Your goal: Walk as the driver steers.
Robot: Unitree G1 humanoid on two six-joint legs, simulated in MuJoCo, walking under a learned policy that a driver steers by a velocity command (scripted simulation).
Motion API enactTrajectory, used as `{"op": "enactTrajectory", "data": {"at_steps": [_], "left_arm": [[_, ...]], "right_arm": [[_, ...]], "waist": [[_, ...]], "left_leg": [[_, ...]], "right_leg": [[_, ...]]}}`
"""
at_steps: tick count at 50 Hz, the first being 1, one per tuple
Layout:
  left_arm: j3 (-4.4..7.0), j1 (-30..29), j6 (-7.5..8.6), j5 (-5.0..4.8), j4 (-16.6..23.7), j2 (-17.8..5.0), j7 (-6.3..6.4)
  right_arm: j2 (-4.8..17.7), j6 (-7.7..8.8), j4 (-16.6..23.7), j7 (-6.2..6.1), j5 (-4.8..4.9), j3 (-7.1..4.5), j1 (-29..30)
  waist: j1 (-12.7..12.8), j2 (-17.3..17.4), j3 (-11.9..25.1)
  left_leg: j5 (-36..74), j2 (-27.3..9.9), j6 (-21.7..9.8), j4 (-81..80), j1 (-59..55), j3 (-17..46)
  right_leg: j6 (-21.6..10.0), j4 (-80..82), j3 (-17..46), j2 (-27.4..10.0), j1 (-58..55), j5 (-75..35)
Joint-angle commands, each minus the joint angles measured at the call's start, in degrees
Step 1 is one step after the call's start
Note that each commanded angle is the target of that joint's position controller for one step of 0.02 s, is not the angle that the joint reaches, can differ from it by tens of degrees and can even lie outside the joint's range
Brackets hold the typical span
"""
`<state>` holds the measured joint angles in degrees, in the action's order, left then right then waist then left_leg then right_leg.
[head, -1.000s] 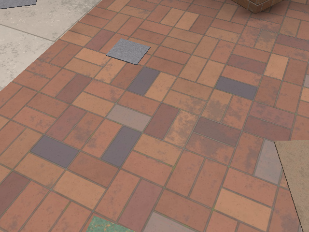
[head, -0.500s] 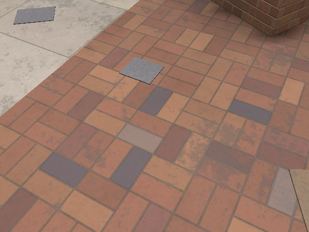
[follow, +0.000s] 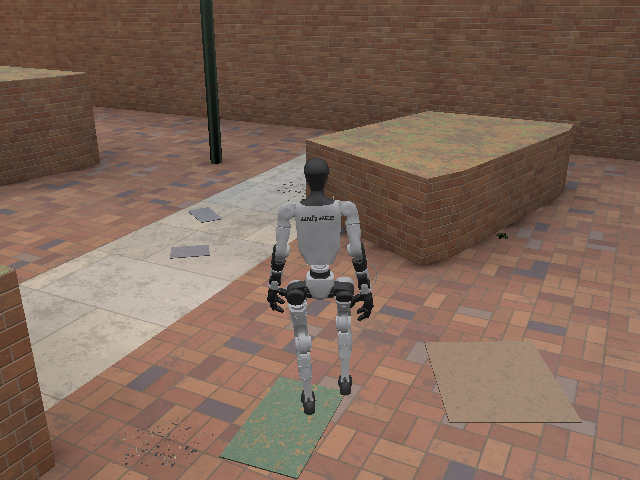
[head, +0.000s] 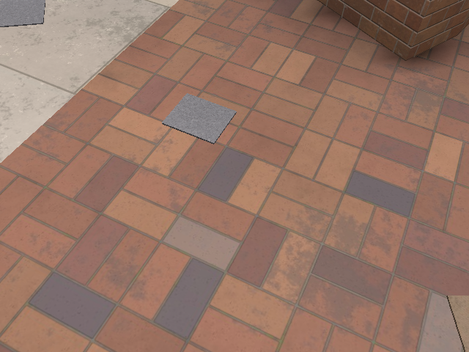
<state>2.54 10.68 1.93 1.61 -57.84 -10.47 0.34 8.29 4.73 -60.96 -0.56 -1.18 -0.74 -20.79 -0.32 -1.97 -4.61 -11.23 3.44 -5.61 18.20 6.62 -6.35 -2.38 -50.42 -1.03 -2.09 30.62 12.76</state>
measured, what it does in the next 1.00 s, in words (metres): walks ahead: right foot, then right foot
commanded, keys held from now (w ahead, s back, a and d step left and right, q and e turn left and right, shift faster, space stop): no key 0.48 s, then w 0.52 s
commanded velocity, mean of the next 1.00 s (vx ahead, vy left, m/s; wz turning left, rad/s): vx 0.19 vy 0.00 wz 0.00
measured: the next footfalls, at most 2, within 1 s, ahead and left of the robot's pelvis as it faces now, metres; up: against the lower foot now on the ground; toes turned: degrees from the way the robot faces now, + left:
right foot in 0.16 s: +0.15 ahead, -0.10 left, +0.00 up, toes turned -2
right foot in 0.84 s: +0.29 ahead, -0.15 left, +0.00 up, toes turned -4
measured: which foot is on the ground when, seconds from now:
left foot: down 0.00-0.86, up 0.88-1.00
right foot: up 0.00-0.14, down 0.16-0.58, up 0.60-0.82, down 0.84-1.00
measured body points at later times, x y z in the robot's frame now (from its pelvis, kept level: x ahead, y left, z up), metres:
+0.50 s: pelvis +0.08 -0.02 -0.01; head +0.09 -0.02 +0.44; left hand +0.08 +0.20 -0.17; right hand +0.05 -0.23 -0.17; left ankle -0.01 +0.06 -0.75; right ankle +0.11 -0.10 -0.75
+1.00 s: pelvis +0.23 -0.08 -0.01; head +0.24 -0.08 +0.44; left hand +0.23 +0.16 -0.16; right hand +0.24 -0.32 -0.16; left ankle +0.16 +0.05 -0.66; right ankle +0.25 -0.14 -0.75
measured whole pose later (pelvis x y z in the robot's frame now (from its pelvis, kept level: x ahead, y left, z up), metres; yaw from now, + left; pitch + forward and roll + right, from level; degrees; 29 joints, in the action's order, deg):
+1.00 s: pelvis +0.23 -0.08 -0.01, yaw +1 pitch -2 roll +0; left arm 3.3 18.4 3.9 0.9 -60.6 -10.0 0.0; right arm 11.2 3.6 -59.3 0.7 -1.7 -2.2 -18.1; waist -0.2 1.6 -2.7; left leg -17.3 -3.0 -5.0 66.6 23.0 -1.0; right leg -4.9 -25.4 -6.4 2.9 11.6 12.5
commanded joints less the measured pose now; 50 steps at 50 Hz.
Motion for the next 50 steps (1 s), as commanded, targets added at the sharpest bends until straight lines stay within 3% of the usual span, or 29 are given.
{"op": "enactTrajectory", "data": {"at_steps": [1, 5, 7, 8, 9, 10, 11, 13, 15, 19, 24, 25, 27, 28, 30, 31, 33, 36, 38, 39, 40, 41, 42, 43, 44, 45, 46, 48, 50], "left_arm": [[-0.51, 4.9, -0.74, -0.46, -0.3, -0.4, 0.36], [-0.77, 3.5, -0.62, -0.67, -1.0, -1.1, 1.26], [-1.1, 5.4, 0.08, -0.51, -1.9, -0.7, 1.69], [-0.59, 8.0, 0.69, -0.29, -2.8, -3.4, 2.03], [-0.25, 9.6, 1.11, -0.22, -3.2, -6.1, 2.12], [-0.89, 8.4, 0.69, -1.07, -3.8, -3.7, 2.0], [-1.34, 6.7, 0.27, -0.94, -3.5, -1.6, 1.68], [-1.34, 3.9, -0.32, -0.86, -3.1, -1.3, 1.65], [-1.22, 5.4, -0.44, -1.47, -4.3, -1.3, 2.21], [-1.11, 6.4, -0.41, -1.53, -5.5, -1.0, 2.28], [-1.29, 7.2, -0.86, -1.35, -7.0, -0.7, 2.37], [-1.34, 7.9, -0.95, -1.28, -7.5, -0.5, 2.3], [-0.68, 7.9, -1.33, -1.11, -7.5, -1.6, 1.96], [-0.43, 7.2, -1.4, -0.99, -7.0, -1.7, 1.6], [-0.69, 2.7, -0.83, -0.51, -4.3, -0.1, 0.74], [-0.82, 0.8, -0.34, 0.1, -2.8, 0.4, 0.32], [-0.21, -2.1, 0.71, 0.04, -0.4, -1.1, -0.34], [0.59, -3.7, 1.84, -0.77, 1.9, -2.0, -1.01], [0.82, -3.4, 1.95, -1.15, 2.9, -1.4, -1.46], [0.93, -0.7, 1.9, -1.34, 2.5, -0.8, -1.63], [1.2, 5.4, 1.87, -1.5, 0.7, -0.2, -1.65], [2.28, 14.0, 1.84, -1.48, -2.5, -1.7, -1.41], [3.81, 23.2, 1.98, -0.59, -4.8, -5.6, -0.75], [4.91, 29.5, 2.04, 0.46, -4.7, -12.0, -0.3], [4.15, 24.1, 1.13, -0.61, -4.5, -10.6, -0.33], [3.7, 15.9, 0.96, -0.78, -2.2, -10.3, -0.21], [2.83, 11.5, 1.37, -0.88, -1.0, -7.6, -0.42], [1.32, 9.0, 2.37, -0.81, -1.1, -4.3, -0.3], [0.8, 11.4, 3.24, -0.6, -2.0, -3.9, 0.07]], "right_arm": [[6.0, 0.25, 1.6, -0.76, 0.1, -0.21, -1.6], [5.5, -0.69, 0.3, -1.32, -0.08, 0.27, -3.1], [5.2, -1.1, 0.0, -1.55, 0.22, 0.42, -2.4], [4.9, -1.02, 0.0, -1.58, 0.04, 0.49, -4.3], [3.6, -1.17, -0.7, -1.6, 0.28, 0.52, -10.1], [0.6, -2.18, -2.9, -1.9, 0.92, 1.07, -13.8], [2.4, -2.84, -3.1, -2.24, 0.45, 0.65, -11.7], [3.8, -3.37, -2.6, -2.05, 0.19, 0.19, -7.4], [3.1, -3.45, -2.4, -1.85, 0.34, 0.39, -6.0], [2.5, -3.37, -3.4, -2.39, 0.43, 0.7, -5.6], [2.0, -3.87, -4.1, -2.64, 0.41, 0.95, -5.2], [1.9, -3.85, -4.5, -2.57, 0.27, 0.99, -6.1], [3.3, -3.87, -4.8, -2.31, -0.09, 0.31, -7.3], [4.1, -3.78, -4.6, -2.16, -0.04, -0.02, -7.9], [6.7, -3.38, -4.9, -2.13, 0.5, -0.94, -10.4], [7.4, -3.04, -4.9, -2.15, 0.36, -1.26, -10.6], [7.4, -2.09, -5.4, -1.91, -0.55, -1.57, -12.9], [7.8, -1.02, -5.4, -1.44, -0.9, -1.87, -13.6], [8.2, -0.73, -4.8, -1.15, -0.75, -1.91, -11.9], [8.5, -0.57, -4.3, -1.0, -0.48, -1.92, -9.8], [8.9, -0.31, -3.6, -0.8, 0.09, -1.89, -7.0], [9.0, 0.0, -3.6, -0.54, 0.19, -1.74, -6.9], [8.4, 0.36, -3.0, -0.22, 0.21, -1.35, -6.5], [3.3, 0.35, -0.2, 0.25, 1.02, -0.23, -8.0], [6.0, 0.11, 1.3, 0.69, 0.03, -1.36, -3.7], [5.7, -0.09, 3.2, 1.09, 0.0, -1.44, -0.8], [5.2, 0.08, 3.5, 1.37, -0.04, -1.39, 0.6], [3.4, -0.64, 2.6, 1.38, -0.65, -1.5, -3.1], [3.3, -1.8, 2.4, 1.64, -0.88, -1.75, -4.1]], "waist": [[1.6, 8.1, 4.4], [0.6, 7.4, 3.4], [2.2, 4.7, 2.5], [1.7, 1.7, 4.6], [-1.5, -2.4, 6.8], [-1.6, -5.9, 7.6], [-1.2, -4.9, 5.3], [-0.8, -1.9, 1.7], [-0.4, -0.5, 1.8], [-0.1, 2.6, 2.7], [0.0, 3.1, 1.3], [-0.2, 3.1, 1.9], [-0.5, 4.4, -0.6], [-1.1, 6.6, -3.1], [-2.7, 10.4, -10.1], [-2.9, 10.4, -12.7], [-3.7, 8.2, -12.9], [-3.2, 6.0, -10.5], [-1.9, 6.6, -8.9], [0.1, 7.0, -7.8], [3.7, 6.8, -5.6], [7.1, 4.6, -1.6], [11.2, 0.2, 3.3], [11.4, -12.8, 9.8], [8.5, -8.1, 8.2], [4.6, -3.7, 1.8], [3.2, 0.9, -1.0], [-1.0, 1.2, -1.6], [-1.9, 0.1, -0.9]], "left_leg": [[47.7, -13.7, -4.1, -1.0, 1.8, 4.2], [41.5, -15.5, -4.9, 2.2, 0.0, 7.0], [33.8, -14.7, -2.9, 5.4, 1.4, 7.7], [25.3, -12.7, -0.8, 7.6, 3.6, 7.5], [7.6, -9.5, 0.6, 8.7, 7.3, 6.1], [-7.0, -6.6, 1.7, 7.2, 6.7, 4.8], [-9.0, -6.2, 2.0, 4.8, 4.8, 5.2], [-2.2, -6.9, 1.8, 1.6, 2.5, 6.9], [5.0, -8.6, 1.6, 1.2, 0.8, 7.5], [8.3, -9.3, 2.2, 0.8, -0.6, 7.3], [7.4, -9.7, 2.2, 0.1, -0.7, 7.4], [2.1, -9.3, 1.8, -0.5, -1.0, 7.3], [-13.0, -8.9, -0.4, -0.9, 0.7, 8.4], [-20.2, -10.6, -2.4, -2.7, 1.5, 11.5], [-28.1, -18.2, -6.7, -9.4, 0.0, 20.3], [-25.5, -21.6, -8.3, -10.5, -1.4, 22.9], [-14.1, -23.9, -10.0, -10.2, -7.3, 24.0], [2.0, -22.3, -8.8, -7.7, -13.2, 18.9], [7.6, -19.9, -7.0, -6.0, -9.2, 14.6], [11.9, -18.3, -5.7, -3.9, -4.4, 11.7], [19.8, -16.0, -4.1, 1.0, 2.1, 7.8], [27.7, -13.2, -2.7, 10.4, 6.9, 4.8], [24.9, -10.0, -0.5, 24.9, 14.6, 1.3], [-6.0, -1.6, 2.3, 48.9, 24.1, -1.7], [-15.8, -1.3, 0.8, 58.0, 27.5, 7.7], [-11.7, -4.9, -0.2, 60.0, 30.4, 8.6], [-7.5, -7.1, -0.7, 56.9, 29.6, 8.6], [-5.0, -9.2, 0.0, 50.0, 23.5, 8.3], [-3.5, -8.8, 0.9, 47.4, 22.1, 6.9]], "right_leg": [[0.3, 7.7, -2.1, 1.2, -9.2, -3.9], [-0.6, 15.3, -1.7, 1.6, -13.0, -1.7], [-1.4, 26.9, -0.4, 0.6, -19.6, -9.5], [-1.8, 27.9, 4.0, -3.7, -26.3, -23.5], [-4.5, 24.2, 9.0, -9.9, -31.9, -41.1], [-9.0, 23.7, 11.6, -12.8, -30.2, -42.9], [-8.2, 25.6, 12.4, -11.6, -26.4, -35.5], [-4.8, 26.8, 8.5, -6.5, -22.0, -24.5], [-3.2, 27.0, 6.3, -4.1, -21.9, -21.8], [-3.0, 27.1, 6.0, -3.9, -23.9, -22.5], [-2.6, 28.1, 5.8, -3.6, -23.2, -19.8], [-2.7, 28.4, 5.5, -2.8, -23.2, -14.5], [-3.8, 25.8, 3.6, 0.1, -19.5, 3.3], [-4.0, 23.0, 2.2, 1.7, -15.1, 10.7], [-3.1, 14.7, -3.2, 4.1, -3.1, 12.4], [-3.0, 11.8, -4.4, 2.6, 1.3, 11.1], [-2.9, 6.2, -3.3, 0.4, 8.5, 12.7], [-2.3, 5.5, -3.2, -0.6, 11.1, 11.6], [-2.5, 8.3, -5.1, 1.0, 4.2, 7.9], [-3.0, 10.9, -6.4, 2.4, -3.5, 5.6], [-3.7, 14.8, -8.3, 5.0, -15.6, 1.8], [-4.6, 16.9, -8.9, 7.5, -28.0, 0.5], [-6.6, 20.7, -0.9, 1.9, -39.2, 5.3], [-12.9, 35.3, 30.2, -17.1, -43.8, 21.5], [-14.8, 42.7, 42.2, -19.6, -36.9, 25.5], [-14.0, 41.5, 35.1, -19.4, -30.5, 27.3], [-12.4, 42.1, 28.5, -17.1, -25.1, 20.7], [-9.1, 42.8, 18.1, -12.3, -19.2, 8.7], [-9.1, 42.9, 12.8, -10.5, -18.9, 0.8]]}}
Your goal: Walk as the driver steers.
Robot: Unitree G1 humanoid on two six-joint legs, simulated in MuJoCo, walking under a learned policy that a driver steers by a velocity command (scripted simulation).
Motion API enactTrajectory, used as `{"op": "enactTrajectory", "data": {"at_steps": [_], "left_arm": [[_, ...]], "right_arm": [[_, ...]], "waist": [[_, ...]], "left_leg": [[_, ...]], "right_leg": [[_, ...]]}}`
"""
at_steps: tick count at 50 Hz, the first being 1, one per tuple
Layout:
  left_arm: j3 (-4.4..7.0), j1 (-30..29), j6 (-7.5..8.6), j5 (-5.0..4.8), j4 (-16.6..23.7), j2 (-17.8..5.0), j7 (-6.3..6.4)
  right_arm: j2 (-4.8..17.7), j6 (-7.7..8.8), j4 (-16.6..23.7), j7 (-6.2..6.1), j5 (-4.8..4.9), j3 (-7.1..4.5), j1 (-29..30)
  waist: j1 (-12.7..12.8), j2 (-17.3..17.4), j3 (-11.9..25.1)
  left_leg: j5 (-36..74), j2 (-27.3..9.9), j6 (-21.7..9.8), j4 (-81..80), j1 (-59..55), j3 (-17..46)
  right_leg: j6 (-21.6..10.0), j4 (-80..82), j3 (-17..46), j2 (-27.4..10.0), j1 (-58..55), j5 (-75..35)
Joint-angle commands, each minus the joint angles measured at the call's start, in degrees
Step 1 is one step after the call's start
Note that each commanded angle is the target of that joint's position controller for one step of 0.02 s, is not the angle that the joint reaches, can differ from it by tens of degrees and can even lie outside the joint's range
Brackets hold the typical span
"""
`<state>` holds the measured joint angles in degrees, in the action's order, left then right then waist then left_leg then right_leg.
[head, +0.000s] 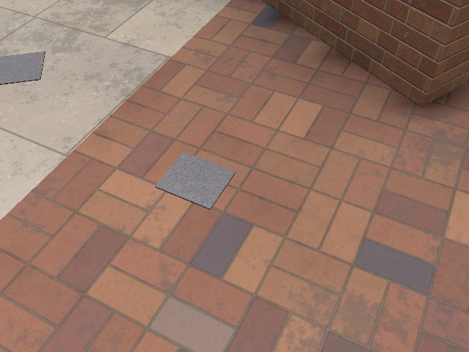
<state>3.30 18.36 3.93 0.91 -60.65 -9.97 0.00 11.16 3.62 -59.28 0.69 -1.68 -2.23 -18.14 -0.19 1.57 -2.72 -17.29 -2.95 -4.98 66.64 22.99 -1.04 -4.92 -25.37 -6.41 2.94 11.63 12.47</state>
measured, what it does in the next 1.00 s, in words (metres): walks ahead: left foot, then right foot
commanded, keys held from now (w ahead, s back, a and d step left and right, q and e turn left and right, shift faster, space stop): w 0.78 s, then no key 0.22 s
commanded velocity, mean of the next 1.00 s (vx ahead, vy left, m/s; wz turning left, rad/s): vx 0.45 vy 0.00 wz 0.00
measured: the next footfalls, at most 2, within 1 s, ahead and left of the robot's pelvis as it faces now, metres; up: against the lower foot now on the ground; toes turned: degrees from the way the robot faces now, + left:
left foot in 0.40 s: +0.38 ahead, +0.12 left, +0.00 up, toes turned +4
right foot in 0.94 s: +0.67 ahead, -0.06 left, +0.00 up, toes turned -5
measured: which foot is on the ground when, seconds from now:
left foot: up 0.00-0.38, down 0.40-0.94, up 0.96-1.00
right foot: down 0.00-0.40, up 0.42-0.92, down 0.94-1.00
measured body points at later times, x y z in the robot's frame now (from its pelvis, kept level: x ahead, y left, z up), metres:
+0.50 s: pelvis +0.27 +0.05 -0.01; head +0.30 +0.06 +0.44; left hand +0.24 +0.29 -0.16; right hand +0.37 -0.20 -0.14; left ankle +0.34 +0.12 -0.74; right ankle +0.11 -0.07 -0.64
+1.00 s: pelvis +0.53 +0.02 -0.01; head +0.57 +0.00 +0.43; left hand +0.68 +0.24 -0.14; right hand +0.46 -0.21 -0.17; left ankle +0.36 +0.12 -0.68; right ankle +0.63 -0.05 -0.74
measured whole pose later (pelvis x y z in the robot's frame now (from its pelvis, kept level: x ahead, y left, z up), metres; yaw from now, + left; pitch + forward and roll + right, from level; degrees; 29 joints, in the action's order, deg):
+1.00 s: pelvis +0.53 +0.02 -0.01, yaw +0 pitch +0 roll +1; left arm 1.9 3.7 5.7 1.7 -53.0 -9.7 -0.4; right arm 9.4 4.4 -61.0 -1.6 1.0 -2.1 -23.2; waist -2.7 0.3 -5.2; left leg -29.3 2.3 -2.3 52.3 8.3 -1.4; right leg -6.1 -31.2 -5.9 0.8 24.8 7.1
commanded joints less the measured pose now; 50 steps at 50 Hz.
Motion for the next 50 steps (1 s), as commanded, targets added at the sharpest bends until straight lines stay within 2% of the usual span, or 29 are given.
{"op": "enactTrajectory", "data": {"at_steps": [1, 5, 8, 14, 16, 17, 18, 19, 20, 21, 22, 23, 24, 26, 27, 29, 31, 34, 36, 39, 40, 43, 44, 45, 46, 47, 48, 49, 50], "left_arm": [[-0.03, 5.0, 1.51, 0.12, 0.4, -4.8, 0.53], [-0.34, 8.4, 1.87, 0.05, 0.1, -5.5, 0.59], [-0.52, 10.3, 2.09, 0.0, 0.0, -5.2, 0.56], [-0.27, 13.1, 2.41, 0.3, -0.9, -5.9, 0.98], [0.0, 12.1, 2.35, 0.53, -1.0, -6.7, 1.21], [0.15, 11.0, 2.32, 0.62, -0.9, -7.3, 1.28], [0.37, 10.2, 2.14, 0.73, -0.9, -8.1, 1.28], [0.42, 9.3, 1.82, 0.55, -0.7, -8.4, 1.17], [-0.11, 9.2, 1.77, 0.02, 0.5, -7.0, 0.91], [-1.4, 15.2, 1.71, -2.31, 2.0, -0.4, 0.07], [0.04, 12.3, 1.72, -1.28, 1.8, -5.8, 0.07], [0.4, 6.8, 1.76, -0.93, 3.7, -6.7, 0.04], [0.18, 3.6, 2.12, -0.65, 4.4, -6.0, -0.11], [0.16, 4.0, 0.88, 0.92, 4.1, -4.1, -0.53], [0.08, 4.9, 0.09, 1.22, 3.8, -3.1, -0.87], [0.07, 3.6, -0.9, 1.39, 4.4, -2.7, -1.32], [0.03, -1.4, -1.52, 1.43, 6.3, -3.2, -1.61], [-0.11, -9.4, -1.67, 1.07, 9.2, -3.8, -1.87], [-0.51, -13.7, -1.5, 0.71, 10.6, -3.3, -1.95], [-0.95, -18.7, -1.26, 0.4, 12.2, -2.9, -1.93], [-1.05, -19.5, -1.07, 0.43, 12.5, -2.7, -1.8], [-1.14, -18.0, -0.1, 0.47, 12.0, -2.6, -1.08], [-0.83, -15.1, 0.31, 0.58, 11.0, -3.5, -0.74], [-0.31, -9.8, 0.85, 0.73, 9.1, -4.6, -0.38], [0.21, -2.4, 1.68, 1.19, 6.4, -5.4, -0.01], [1.0, 4.3, 2.52, 2.38, 4.4, -8.7, 0.45], [1.85, 8.7, 2.54, 3.28, 4.2, -12.9, 0.34], [1.56, 8.4, 1.78, -0.2, 4.5, -12.1, -0.2], [1.19, 1.9, 1.09, -1.09, 5.8, -10.0, -0.09]], "right_arm": [[0.9, -1.09, 1.4, 0.49, -0.25, -0.49, -5.0], [2.3, -1.67, 5.8, 0.95, -0.06, -0.97, 6.6], [1.7, -1.44, 8.5, 1.2, 0.24, -0.84, 13.8], [1.9, -0.76, 11.9, 1.31, 0.42, -0.97, 21.3], [2.4, -0.3, 12.2, 1.13, 0.39, -1.29, 20.5], [2.9, -0.03, 11.6, 0.86, 0.39, -1.65, 17.9], [3.8, 0.3, 10.0, 0.43, 0.34, -2.28, 12.3], [5.0, 0.8, 6.6, -0.08, 0.06, -3.08, 2.5], [8.7, 1.33, 4.2, -0.7, -1.35, -4.3, -7.6], [15.1, 1.35, 3.8, -0.64, -2.33, -5.7, -12.4], [13.6, 0.4, 4.1, -0.18, -0.18, -5.43, -7.8], [10.4, 0.44, 5.2, -0.05, 0.4, -4.41, -0.9], [6.7, 0.98, 5.5, 0.21, 0.42, -3.34, 2.0], [2.9, 1.76, 4.0, -0.23, 0.56, -1.99, 2.5], [2.5, 2.15, 3.3, -0.43, 0.55, -1.72, 1.0], [3.9, 2.83, 2.1, -0.65, 0.83, -1.8, -2.0], [5.2, 2.98, 1.7, -0.69, 0.91, -1.9, -3.8], [4.8, 2.8, 1.2, -0.65, 0.99, -1.47, -6.8], [4.7, 2.76, 0.9, -0.66, 1.01, -1.26, -8.4], [5.0, 2.79, 0.0, -0.87, 0.95, -1.18, -11.4], [4.7, 2.69, -0.4, -1.02, 0.84, -1.02, -11.9], [4.7, 2.32, -1.2, -1.54, 0.33, -0.81, -11.9], [5.3, 2.29, -1.2, -1.76, 0.27, -0.92, -10.9], [5.9, 2.22, -1.1, -2.0, 0.36, -1.08, -9.8], [6.3, 1.98, -1.1, -2.08, 0.92, -1.17, -8.5], [5.2, 2.06, -0.3, -2.18, 1.72, -0.8, -9.3], [-0.1, 1.65, -0.2, -2.46, 3.91, 0.2, -16.7], [1.6, 0.74, -2.0, -2.85, 4.46, -0.61, -19.8], [3.0, 0.07, -1.6, -2.8, 3.05, -1.01, -16.1]], "waist": [[-2.1, -3.8, -3.2], [-0.2, -4.0, -5.5], [1.4, -4.3, -5.9], [3.0, -5.4, -5.9], [2.0, -5.8, -5.1], [0.6, -6.2, -3.5], [-1.8, -6.5, -0.3], [-5.9, -4.9, 4.9], [-9.3, -1.7, 11.3], [-6.8, 11.7, 19.1], [-5.8, 6.4, 18.9], [-3.3, 3.1, 9.8], [-2.5, -0.5, 5.6], [0.9, 0.6, 2.2], [1.6, 1.0, 2.2], [2.2, 1.1, 1.4], [1.8, 1.1, -0.4], [0.2, 1.3, -2.5], [-0.8, 1.5, -3.1], [-2.4, 2.1, -3.4], [-2.5, 1.9, -4.0], [-1.8, 3.1, -2.9], [-0.5, 3.9, -1.4], [1.5, 4.1, 0.8], [5.0, 2.2, 3.9], [6.3, -0.5, 9.2], [4.3, -11.7, 19.0], [3.4, -9.8, 25.9], [2.2, -7.3, 20.6]], "left_leg": [[3.7, -2.5, 0.7, -2.8, 7.2, 1.0], [9.4, -3.6, 2.9, -12.2, 15.7, -0.3], [13.7, -2.9, 3.8, -21.1, 16.8, -1.5], [14.5, -0.7, 1.7, -31.7, 14.5, -3.4], [11.2, 0.6, -0.1, -34.1, 11.1, -4.3], [9.3, 2.2, -1.1, -35.1, 6.4, -5.0], [7.8, 4.2, -2.2, -36.3, -0.5, -5.8], [9.7, 5.9, -3.5, -39.8, -11.9, -6.9], [4.8, -2.7, -5.9, -40.6, -27.1, 2.4], [-3.1, -20.8, -13.5, -46.6, -43.0, 32.3], [-5.9, -20.3, -13.9, -53.0, -39.3, 40.8], [-5.4, -18.5, -11.8, -52.9, -31.3, 30.3], [1.2, -16.0, -10.2, -54.7, -24.1, 23.5], [9.8, -11.1, -6.7, -56.6, -15.8, 14.3], [12.9, -10.4, -6.4, -57.0, -14.7, 12.1], [18.0, -9.6, -6.9, -57.9, -14.3, 9.5], [17.6, -9.2, -7.2, -59.7, -14.7, 7.8], [19.4, -8.1, -7.0, -61.0, -16.8, 5.7], [22.2, -7.3, -6.5, -60.9, -17.9, 4.1], [26.2, -7.6, -6.2, -60.1, -21.8, 2.6], [31.1, -7.6, -6.0, -58.6, -23.0, 1.8], [47.6, -7.9, -4.5, -51.8, -25.5, -0.2], [52.7, -7.9, -3.7, -48.4, -26.0, -0.2], [55.7, -7.3, -2.8, -43.1, -26.7, 0.0], [53.1, -5.3, -1.4, -34.1, -25.7, -1.2], [37.5, -2.8, 0.1, -23.0, -17.1, -2.1], [-8.0, 5.2, 2.0, -2.3, -2.5, -5.2], [-19.4, 7.1, 2.5, 5.7, -0.4, 3.8], [-15.9, 5.1, 3.0, 7.0, 1.9, 4.8]], "right_leg": [[-6.7, 18.5, 16.7, -15.2, -0.4, -0.5], [-8.0, 21.5, 14.6, -15.3, -4.4, -1.9], [-7.9, 21.5, 12.0, -14.7, -7.6, -7.1], [-7.3, 17.7, 8.8, -15.7, -15.3, -20.9], [-6.4, 14.2, 7.8, -16.4, -17.5, -29.3], [-5.6, 10.4, 6.9, -16.2, -17.7, -38.1], [-4.8, 3.4, 5.9, -15.6, -17.7, -46.2], [-3.6, -7.9, 3.9, -13.3, -15.0, -47.3], [-2.5, -23.4, 2.5, -10.9, -3.7, -32.4], [0.4, -46.5, 0.5, -0.4, 17.0, 7.0], [-0.6, -53.3, 9.1, -0.1, 22.4, 13.7], [-1.1, -53.1, 9.4, -3.8, 25.4, 8.9], [-1.2, -49.6, 9.4, -5.9, 24.0, 4.9], [-0.6, -43.4, 9.1, -8.3, 18.9, 2.8], [-0.2, -42.1, 8.7, -8.3, 17.4, 2.5], [0.8, -39.8, 7.5, -8.6, 18.7, 1.6], [1.9, -36.3, 6.4, -9.5, 22.9, -1.8], [3.3, -28.0, 5.0, -10.1, 27.3, -7.4], [3.7, -21.3, 3.8, -9.4, 26.7, -10.4], [3.1, -14.1, 2.2, -7.8, 25.5, -12.8], [2.8, -12.0, 1.7, -7.1, 24.8, -12.9], [1.0, -7.8, 0.7, -4.4, 18.6, -10.6], [0.1, -6.8, 0.8, -3.0, 14.9, -9.1], [-0.9, -4.5, 0.9, -1.5, 9.8, -8.9], [-1.7, 1.8, 0.5, -0.9, 1.7, -15.7], [-3.1, -0.3, 5.8, -8.1, -11.6, -35.1], [-11.5, -6.3, 23.2, -26.9, -28.9, -67.9], [-16.4, -4.9, 29.4, -29.6, -29.7, -77.0], [-16.5, -0.7, 25.4, -27.1, -22.3, -63.5]]}}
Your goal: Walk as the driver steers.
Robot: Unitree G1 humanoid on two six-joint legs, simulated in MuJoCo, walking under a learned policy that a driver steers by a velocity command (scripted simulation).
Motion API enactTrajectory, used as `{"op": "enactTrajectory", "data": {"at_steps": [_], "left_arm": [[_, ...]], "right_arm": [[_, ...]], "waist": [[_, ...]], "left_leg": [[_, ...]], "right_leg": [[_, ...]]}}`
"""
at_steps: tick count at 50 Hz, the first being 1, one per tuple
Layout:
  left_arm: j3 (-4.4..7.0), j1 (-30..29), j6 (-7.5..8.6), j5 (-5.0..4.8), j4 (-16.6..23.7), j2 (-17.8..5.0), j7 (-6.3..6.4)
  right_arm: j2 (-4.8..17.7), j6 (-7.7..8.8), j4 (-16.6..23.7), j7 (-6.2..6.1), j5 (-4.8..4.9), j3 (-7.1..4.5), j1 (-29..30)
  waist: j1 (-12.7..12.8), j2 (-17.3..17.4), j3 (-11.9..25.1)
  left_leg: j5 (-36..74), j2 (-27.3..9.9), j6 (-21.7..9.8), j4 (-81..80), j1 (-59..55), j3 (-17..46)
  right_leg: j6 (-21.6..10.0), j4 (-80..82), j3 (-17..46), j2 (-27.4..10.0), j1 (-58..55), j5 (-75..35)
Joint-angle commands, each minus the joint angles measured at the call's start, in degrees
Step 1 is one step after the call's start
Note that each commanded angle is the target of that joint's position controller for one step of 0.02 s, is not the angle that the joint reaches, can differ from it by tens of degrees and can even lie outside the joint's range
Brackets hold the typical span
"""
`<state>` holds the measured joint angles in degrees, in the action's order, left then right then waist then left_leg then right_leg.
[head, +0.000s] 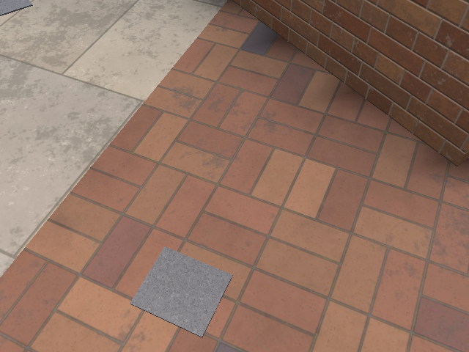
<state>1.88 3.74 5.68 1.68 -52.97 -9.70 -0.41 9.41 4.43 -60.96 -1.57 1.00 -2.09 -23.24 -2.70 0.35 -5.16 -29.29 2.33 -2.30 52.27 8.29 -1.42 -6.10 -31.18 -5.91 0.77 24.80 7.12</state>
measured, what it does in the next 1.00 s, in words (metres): steps on the spot: left foot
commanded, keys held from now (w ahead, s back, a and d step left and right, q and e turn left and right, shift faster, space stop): no key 1.00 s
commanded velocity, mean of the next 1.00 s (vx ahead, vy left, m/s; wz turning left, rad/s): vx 0.05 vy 0.00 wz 0.00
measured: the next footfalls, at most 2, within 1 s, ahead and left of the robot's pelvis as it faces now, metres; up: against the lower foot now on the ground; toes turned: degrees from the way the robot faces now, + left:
left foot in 0.32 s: +0.09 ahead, +0.13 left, +0.00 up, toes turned +1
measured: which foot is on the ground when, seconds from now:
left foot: up 0.00-0.30, down 0.32-1.00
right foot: down 0.00-1.00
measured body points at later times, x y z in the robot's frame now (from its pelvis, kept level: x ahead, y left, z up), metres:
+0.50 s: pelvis +0.05 +0.01 +0.02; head +0.05 +0.01 +0.47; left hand +0.07 +0.23 -0.14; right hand +0.05 -0.21 -0.14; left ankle +0.05 +0.13 -0.72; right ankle +0.11 -0.07 -0.72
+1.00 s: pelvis +0.07 +0.02 +0.02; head +0.08 +0.02 +0.47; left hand +0.05 +0.23 -0.14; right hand +0.05 -0.19 -0.14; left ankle +0.05 +0.13 -0.72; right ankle +0.11 -0.07 -0.72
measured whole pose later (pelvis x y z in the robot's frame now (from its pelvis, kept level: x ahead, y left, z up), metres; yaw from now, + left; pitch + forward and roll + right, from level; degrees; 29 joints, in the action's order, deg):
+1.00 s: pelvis +0.07 +0.02 +0.02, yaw -1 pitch -1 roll +0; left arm -0.1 18.0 0.9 0.4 -65.5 -7.1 2.0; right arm 6.6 1.2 -65.4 -2.4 -0.5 0.7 -19.3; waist 0.6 0.1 -1.1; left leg -14.2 0.6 -1.0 22.3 6.8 -1.6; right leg -2.6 -21.9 -4.2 0.9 11.8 9.0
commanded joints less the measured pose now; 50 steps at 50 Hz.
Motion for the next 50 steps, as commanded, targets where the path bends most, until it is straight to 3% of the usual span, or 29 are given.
{"op": "enactTrajectory", "data": {"at_steps": [1, 2, 4, 6, 10, 13, 15, 16, 17, 18, 19, 21, 22, 27, 50], "left_arm": [[1.37, 11.4, -0.86, -1.69, -1.2, -6.3, 0.62], [0.46, 9.8, -0.86, -1.43, -1.5, -3.9, 1.1], [-0.42, 9.6, -0.8, -1.15, -2.5, -2.6, 1.81], [-0.41, 9.9, -0.33, -0.67, -3.1, -4.2, 1.68], [-0.36, 11.1, -1.25, -0.27, -3.6, -6.1, 1.45], [-0.15, 11.3, -2.95, -0.71, -4.0, -6.5, 1.59], [-0.21, 11.1, -3.89, -1.29, -4.2, -6.1, 1.74], [-0.24, 12.3, -4.17, -1.27, -4.7, -5.6, 1.79], [-0.13, 13.3, -4.37, -1.31, -4.8, -5.2, 1.77], [-0.29, 15.6, -4.76, -2.0, -5.1, -3.2, 1.59], [-0.42, 15.8, -4.84, -1.6, -6.1, -3.3, 1.53], [-0.44, 17.2, -4.77, -1.18, -7.1, -3.1, 1.53], [-0.25, 17.0, -4.71, -1.02, -7.4, -3.9, 1.54], [-0.72, 16.0, -4.46, -1.26, -8.6, -2.9, 1.88], [-1.43, 18.4, -4.65, -1.26, -12.4, -1.3, 2.55]], "right_arm": [[4.4, -0.97, 1.3, -0.25, -1.44, -1.06, -4.9], [4.2, -1.36, 1.8, 0.12, -2.32, -1.33, -2.0], [2.4, -3.08, 0.9, 0.74, -2.96, -1.15, -3.3], [0.3, -4.47, -0.4, 0.58, -2.62, -0.59, -5.2], [2.0, -6.24, -0.2, -0.4, -2.49, -0.23, 0.2], [2.4, -6.31, -0.3, -0.32, -2.35, 0.14, 2.7], [1.7, -5.71, -1.3, -0.35, -2.57, 0.62, 1.7], [2.3, -5.17, -1.4, -0.44, -2.84, 0.83, 1.4], [3.6, -4.45, -1.4, -0.62, -3.22, 0.88, 0.6], [4.9, -4.1, -1.7, -0.65, -1.88, 0.72, 3.3], [2.7, -3.5, -1.5, -0.5, -1.58, 1.3, 4.6], [2.9, -2.77, -1.5, -0.52, -1.24, 1.34, 5.4], [2.9, -2.66, -1.6, -0.68, -1.19, 1.36, 4.9], [2.0, -2.94, -2.6, -0.67, -1.52, 1.55, 1.8], [0.9, -3.12, -4.3, -0.96, -1.45, 2.33, -0.9]], "waist": [[4.0, -4.0, 14.4], [2.8, -3.3, 9.7], [0.3, -3.5, 8.3], [-1.3, -3.9, 9.6], [0.3, -6.8, 8.7], [1.0, -6.6, 5.6], [0.4, -4.1, 3.1], [0.6, -2.3, 1.7], [1.6, -0.5, 0.6], [4.5, 6.9, -1.9], [4.6, 6.9, -1.3], [5.4, 4.9, 0.5], [5.1, 3.4, 0.6], [3.6, 0.3, 0.6], [3.3, 0.0, 0.2]], "left_leg": [[-0.4, -2.1, 0.6, 18.6, 18.3, 4.8], [2.0, -3.6, 0.9, 14.4, 16.9, 5.0], [4.9, -4.1, 1.5, 7.4, 9.1, 4.2], [5.6, -3.3, 2.0, 1.9, 4.7, 2.7], [7.4, -3.7, 1.9, -10.1, 3.4, 1.2], [10.6, -3.7, 1.5, -16.2, 1.5, 0.3], [15.0, -3.9, 0.7, -24.6, -2.5, 0.2], [16.8, -6.0, 0.3, -29.4, -3.3, 2.8], [15.5, -9.5, -0.4, -33.0, -2.4, 6.7], [9.8, -10.0, -1.3, -35.0, 6.8, 9.2], [7.3, -10.2, -0.7, -37.9, 11.5, 9.7], [9.1, -9.1, 0.5, -38.7, 12.4, 8.3], [10.9, -8.6, 0.6, -38.0, 11.0, 7.6], [14.8, -8.1, -0.3, -36.1, 6.3, 6.5], [18.6, -7.7, -0.5, -35.1, 4.3, 5.6]], "right_leg": [[-12.8, 9.0, 20.8, -21.5, -26.8, -47.7], [-10.2, 11.8, 17.0, -18.5, -20.5, -43.1], [-7.0, 14.1, 11.6, -15.1, -12.5, -40.1], [-6.5, 14.5, 9.0, -13.6, -9.8, -38.9], [-5.3, 17.9, 10.4, -12.6, -7.7, -11.7], [-4.1, 21.2, 13.3, -12.4, -4.0, 12.9], [-1.6, 21.2, 14.0, -11.6, -0.7, 20.9], [0.5, 20.8, 14.0, -10.8, 0.0, 22.6], [2.2, 18.4, 13.1, -9.1, -0.6, 19.8], [3.1, 17.2, 8.7, -4.7, -5.7, 12.8], [3.3, 14.1, 7.8, -4.5, -13.2, 6.6], [3.2, 12.9, 8.2, -5.2, -18.4, 3.2], [3.0, 13.1, 8.7, -5.6, -17.8, 3.5], [3.2, 14.6, 9.1, -6.0, -14.2, 4.6], [3.2, 13.3, 9.3, -6.4, -14.8, 0.7]]}}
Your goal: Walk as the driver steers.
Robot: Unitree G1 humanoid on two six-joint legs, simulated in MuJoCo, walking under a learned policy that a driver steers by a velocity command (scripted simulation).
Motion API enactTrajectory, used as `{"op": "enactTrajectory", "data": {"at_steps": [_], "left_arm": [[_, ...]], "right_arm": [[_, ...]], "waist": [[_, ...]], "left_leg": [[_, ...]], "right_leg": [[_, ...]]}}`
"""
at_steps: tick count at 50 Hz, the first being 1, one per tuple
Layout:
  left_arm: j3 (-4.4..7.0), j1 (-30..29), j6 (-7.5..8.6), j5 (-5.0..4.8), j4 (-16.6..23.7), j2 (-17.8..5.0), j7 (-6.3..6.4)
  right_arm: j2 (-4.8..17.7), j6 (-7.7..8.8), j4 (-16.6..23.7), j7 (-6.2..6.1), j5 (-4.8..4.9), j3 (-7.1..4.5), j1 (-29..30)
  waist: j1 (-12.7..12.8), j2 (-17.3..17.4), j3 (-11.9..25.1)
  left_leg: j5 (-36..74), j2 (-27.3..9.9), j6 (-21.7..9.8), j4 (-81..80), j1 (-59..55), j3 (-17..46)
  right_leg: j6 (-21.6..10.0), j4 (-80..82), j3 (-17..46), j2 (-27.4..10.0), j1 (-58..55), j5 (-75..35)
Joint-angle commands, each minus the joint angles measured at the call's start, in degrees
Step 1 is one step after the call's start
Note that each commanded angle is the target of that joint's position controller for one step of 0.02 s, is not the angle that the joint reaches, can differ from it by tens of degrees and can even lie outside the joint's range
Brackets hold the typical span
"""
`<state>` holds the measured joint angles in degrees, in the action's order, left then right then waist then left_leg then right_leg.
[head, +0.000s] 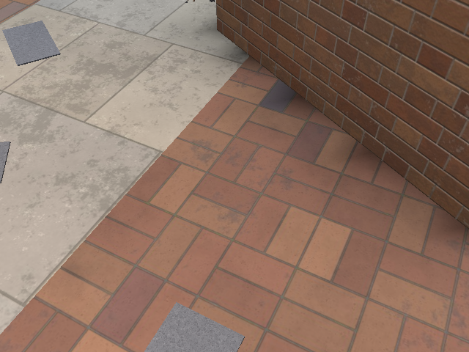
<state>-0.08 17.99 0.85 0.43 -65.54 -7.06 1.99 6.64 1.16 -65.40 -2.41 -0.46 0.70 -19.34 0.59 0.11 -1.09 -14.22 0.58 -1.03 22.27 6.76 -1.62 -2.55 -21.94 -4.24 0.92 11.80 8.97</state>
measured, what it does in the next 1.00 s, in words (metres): walks ahead: right foot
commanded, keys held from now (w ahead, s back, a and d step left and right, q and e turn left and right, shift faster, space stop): no key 0.26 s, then w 0.74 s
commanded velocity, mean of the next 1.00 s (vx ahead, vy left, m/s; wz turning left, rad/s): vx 0.26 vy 0.00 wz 0.00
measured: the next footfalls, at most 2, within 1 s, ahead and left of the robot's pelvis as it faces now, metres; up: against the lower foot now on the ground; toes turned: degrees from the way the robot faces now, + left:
right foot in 0.66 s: +0.16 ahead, -0.11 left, +0.00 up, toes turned -3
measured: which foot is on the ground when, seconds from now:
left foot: down 0.00-0.66, up 0.68-1.00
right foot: down 0.00-0.48, up 0.50-0.64, down 0.66-1.00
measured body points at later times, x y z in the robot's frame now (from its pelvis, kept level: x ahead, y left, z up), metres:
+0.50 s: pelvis +0.04 +0.00 -0.01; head +0.04 +0.00 +0.44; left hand +0.00 +0.22 -0.17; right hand -0.02 -0.21 -0.17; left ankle -0.02 +0.11 -0.74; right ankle +0.03 -0.09 -0.74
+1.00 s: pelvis +0.26 -0.05 -0.01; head +0.29 -0.05 +0.44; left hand +0.15 +0.16 -0.15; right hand +0.42 -0.26 -0.14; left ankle +0.42 +0.07 -0.70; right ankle +0.12 -0.11 -0.74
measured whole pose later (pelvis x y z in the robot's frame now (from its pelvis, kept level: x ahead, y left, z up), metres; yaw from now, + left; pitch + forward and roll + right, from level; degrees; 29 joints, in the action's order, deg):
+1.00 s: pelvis +0.26 -0.05 -0.01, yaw +0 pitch +1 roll +0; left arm 0.8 29.2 6.0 0.8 -63.2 -7.3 0.5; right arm 10.7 2.6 -52.9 2.1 -1.3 -2.6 -3.3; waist 2.5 1.4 -2.6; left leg -4.3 -2.8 -3.6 42.1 36.3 -5.4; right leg -4.4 -10.1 -3.8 4.1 -6.8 18.2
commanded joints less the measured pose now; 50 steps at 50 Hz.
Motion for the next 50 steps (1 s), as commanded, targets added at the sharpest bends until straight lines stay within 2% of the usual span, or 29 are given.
{"op": "enactTrajectory", "data": {"at_steps": [1, 13, 14, 16, 17, 19, 21, 23, 24, 25, 26, 28, 30, 31, 32, 33, 34, 35, 36, 37, 38, 40, 43, 47, 48, 50], "left_arm": [[0.52, 4.2, 0.18, 0.0, 0.1, -3.9, 0.16], [0.46, 4.5, 0.17, -0.02, -0.6, -3.5, 0.27], [0.44, 4.9, 0.11, 0.0, -0.7, -3.4, 0.24], [1.2, 4.9, -0.34, 0.01, -0.4, -5.0, 0.13], [1.61, 5.0, -0.63, 0.12, 0.1, -5.6, -0.04], [1.84, 5.0, -0.71, 0.17, 1.1, -5.1, -0.47], [2.0, 4.7, -0.02, 0.23, 2.3, -4.6, -0.82], [2.17, 1.7, 0.97, 0.38, 4.3, -4.4, -1.39], [2.11, -1.3, 1.55, 0.53, 5.8, -3.8, -1.79], [1.97, -4.1, 2.15, 1.07, 7.4, -3.2, -2.17], [2.2, -6.3, 2.69, 1.51, 8.7, -4.2, -2.37], [2.72, -6.9, 3.79, 1.16, 10.4, -5.3, -2.84], [3.13, -5.4, 4.47, 0.4, 10.9, -5.4, -3.34], [3.24, -2.2, 4.65, 0.07, 10.2, -4.8, -3.52], [3.58, 4.1, 4.68, -0.22, 8.0, -4.3, -3.5], [4.85, 12.5, 4.71, -0.11, 5.2, -6.6, -2.98], [6.62, 21.7, 4.79, 0.99, 4.1, -13.2, -1.98], [6.76, 25.4, 3.89, 0.98, 2.0, -14.5, -1.91], [5.67, 17.8, 3.3, 1.19, 3.7, -11.4, -1.7], [5.1, 11.6, 3.48, 1.11, 5.8, -9.9, -1.94], [4.64, 8.0, 3.81, 1.09, 6.9, -9.2, -2.08], [3.48, 7.1, 4.69, 0.63, 6.7, -7.1, -1.85], [2.8, 11.7, 5.46, 0.2, 4.5, -7.3, -1.44], [1.95, 12.1, 5.69, 0.32, 4.3, -7.0, -1.4], [1.86, 12.5, 5.8, 0.26, 4.1, -7.2, -1.31], [1.95, 13.5, 6.02, 0.2, 3.6, -8.3, -1.04]], "right_arm": [[3.6, 0.15, 0.1, -0.14, 0.0, -0.44, -4.9], [3.3, 0.13, -0.4, -0.24, -0.02, -0.32, -5.7], [3.2, 0.11, -0.6, -0.22, -0.11, -0.29, -6.4], [4.3, -0.2, -0.3, -0.09, -0.37, -0.97, -7.0], [4.8, -0.43, 0.3, 0.08, -0.56, -1.25, -6.8], [4.4, -0.39, 1.6, 0.47, -0.72, -1.36, -6.9], [4.5, 0.33, 2.4, 0.7, -0.68, -1.62, -7.4], [6.1, 1.13, 2.4, 0.88, -0.4, -2.34, -9.8], [7.7, 1.41, 1.6, 0.86, -0.26, -2.99, -12.7], [9.6, 1.51, 0.8, 0.72, -0.25, -3.82, -14.5], [9.9, 1.56, 0.7, 0.65, -0.33, -4.19, -15.1], [9.7, 2.13, 0.6, 0.6, -0.93, -4.39, -14.9], [9.9, 2.65, 1.4, 0.6, -0.91, -4.58, -11.9], [10.1, 2.77, 2.2, 0.69, -0.51, -4.67, -9.1], [10.0, 2.91, 3.3, 0.9, -0.08, -4.61, -5.5], [9.4, 3.54, 4.1, 1.23, -0.02, -4.34, -3.7], [6.3, 4.12, 6.8, 1.83, 0.38, -3.33, -1.8], [6.9, 4.33, 7.9, 2.2, -0.56, -3.71, -2.4], [7.6, 3.94, 8.3, 2.44, -1.61, -4.03, 0.1], [6.0, 4.19, 8.5, 3.0, -1.42, -3.68, 1.1], [5.3, 4.26, 8.3, 3.41, -1.07, -3.66, 1.2], [5.6, 3.23, 8.1, 3.97, -1.6, -4.02, 0.2], [5.8, 2.01, 9.9, 4.34, -1.59, -4.27, 4.2], [4.7, 1.87, 14.8, 4.7, -0.97, -3.28, 16.8], [4.4, 1.89, 15.7, 4.73, -0.71, -2.98, 19.2], [5.2, 1.82, 16.7, 4.54, -0.44, -2.94, 21.2]], "waist": [[0.0, 0.3, -3.9], [-0.1, 0.2, -4.1], [-0.1, 0.0, -3.0], [-0.3, -0.3, -4.0], [-0.3, -0.1, -5.7], [-0.3, -0.1, -10.1], [-0.6, 0.9, -10.1], [-2.2, 3.5, -8.3], [-3.8, 6.5, -8.2], [-4.6, 9.7, -9.8], [-5.3, 8.9, -11.3], [-4.3, 7.9, -12.1], [-2.0, 6.7, -10.6], [0.4, 6.1, -9.4], [4.0, 4.8, -7.5], [7.8, 0.8, -3.5], [11.6, -13.1, 1.0], [10.0, -17.3, 1.2], [5.6, -6.7, -3.7], [3.4, -2.1, -5.9], [1.5, -0.3, -6.2], [-0.6, -2.2, -5.3], [-0.9, -3.8, -5.1], [0.4, -4.4, -7.6], [0.9, -4.9, -8.0], [1.0, -5.6, -7.7]], "left_leg": [[3.6, -6.0, -1.8, -5.1, 5.8, 5.8], [4.2, -6.0, -1.8, -4.9, 5.2, 5.6], [0.4, -5.4, -1.9, -5.2, 4.9, 5.4], [-12.4, -3.3, -3.1, -3.3, 6.5, 4.4], [-19.8, -2.9, -4.1, -2.6, 8.7, 5.0], [-26.4, -3.6, -5.6, -2.0, 12.6, 7.1], [-24.6, -4.9, -6.7, -2.3, 12.0, 10.1], [-24.6, -7.6, -8.5, -6.2, 5.7, 15.4], [-26.7, -10.7, -10.2, -10.5, 0.0, 20.5], [-27.7, -15.3, -12.3, -14.0, -4.1, 25.6], [-26.0, -17.7, -13.6, -15.2, -4.8, 27.7], [-16.5, -19.2, -14.4, -13.8, -6.1, 27.3], [-7.3, -17.1, -12.6, -11.4, -5.5, 21.7], [-3.2, -15.0, -11.1, -9.2, -1.2, 17.6], [1.6, -11.7, -9.0, -5.3, 6.7, 12.6], [8.1, -7.7, -6.8, 4.1, 15.5, 7.4], [1.2, -0.2, -3.2, 24.9, 26.3, -1.3], [-15.4, 3.1, -3.2, 38.5, 34.1, -0.8], [-12.1, -1.9, -4.5, 45.4, 36.6, 2.6], [-6.2, -3.9, -4.8, 45.6, 35.7, 3.4], [-2.2, -5.2, -4.7, 44.0, 33.7, 3.3], [0.5, -5.8, -3.6, 41.2, 31.6, 1.8], [2.8, -4.7, -2.4, 38.7, 34.2, -1.4], [9.7, -2.9, -1.8, 23.5, 31.4, -4.9], [11.5, -2.1, -2.1, 19.0, 29.0, -5.8], [12.9, -0.7, -3.4, 13.7, 24.6, -6.9]], "right_leg": [[-0.3, 4.1, 7.6, -6.5, -1.9, -1.3], [-0.4, 3.9, 7.6, -6.6, -2.3, -2.2], [-0.5, 4.1, 7.4, -6.0, -2.6, 2.0], [-1.7, 2.8, 7.0, -4.3, -0.5, 15.8], [-2.6, 2.3, 7.4, -3.9, 1.8, 24.3], [-4.1, 1.8, 9.7, -4.7, 5.6, 31.4], [-4.9, -0.1, 11.5, -5.3, 6.6, 28.8], [-4.3, -4.3, 9.2, -3.3, 10.7, 23.4], [-3.2, -9.5, 5.2, -0.7, 15.8, 19.3], [-2.3, -14.6, 0.4, 0.4, 20.7, 14.3], [-2.3, -17.0, 0.0, -0.8, 23.5, 13.8], [-2.6, -19.4, 1.5, -2.8, 25.5, 15.8], [-2.6, -15.0, 1.2, -2.7, 20.8, 14.1], [-2.5, -10.2, -0.5, -1.2, 12.6, 9.8], [-2.7, -5.4, -2.1, 1.4, -1.1, 6.1], [-3.3, -3.6, 1.3, 0.8, -16.8, 5.6], [-7.3, 7.1, 23.5, -14.2, -26.9, 20.3], [-11.4, 12.6, 40.9, -22.6, -27.4, 18.4], [-10.9, 11.0, 36.0, -22.0, -21.4, 18.3], [-10.0, 11.5, 30.4, -20.1, -15.9, 13.2], [-8.8, 12.8, 25.1, -17.6, -12.6, 9.6], [-7.3, 13.6, 17.5, -14.0, -11.3, -0.9], [-7.1, 12.3, 11.0, -12.4, -13.2, -20.4], [-6.7, 13.7, 5.9, -9.8, -9.1, -27.6], [-6.5, 14.1, 5.2, -9.6, -8.5, -29.0], [-6.3, 14.1, 4.9, -10.8, -9.8, -33.6]]}}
